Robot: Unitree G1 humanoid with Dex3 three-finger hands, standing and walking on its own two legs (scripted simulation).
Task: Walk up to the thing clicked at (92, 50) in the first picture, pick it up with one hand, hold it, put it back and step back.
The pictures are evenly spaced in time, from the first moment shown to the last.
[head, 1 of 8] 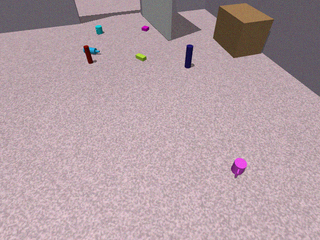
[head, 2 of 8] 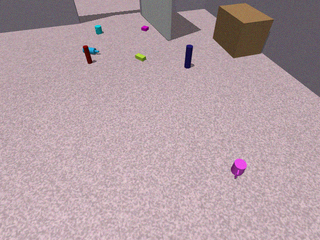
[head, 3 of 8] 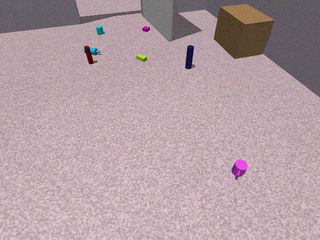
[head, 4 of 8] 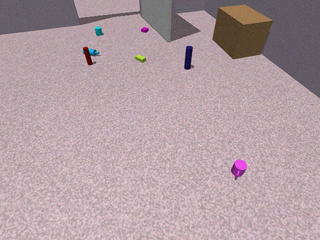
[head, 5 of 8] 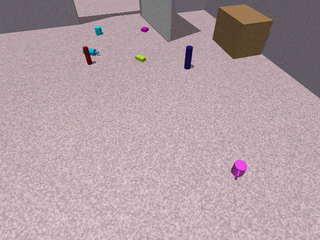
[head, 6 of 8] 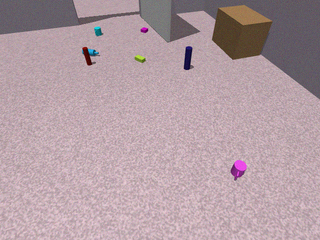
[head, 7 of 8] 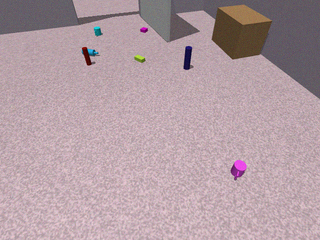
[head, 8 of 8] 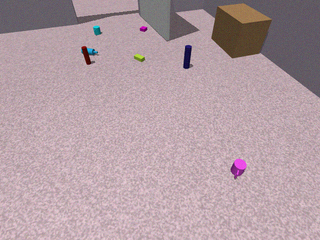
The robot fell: no
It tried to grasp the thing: no
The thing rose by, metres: 0.00
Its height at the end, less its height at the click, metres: +0.00
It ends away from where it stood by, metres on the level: 0.00
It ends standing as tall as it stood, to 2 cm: yes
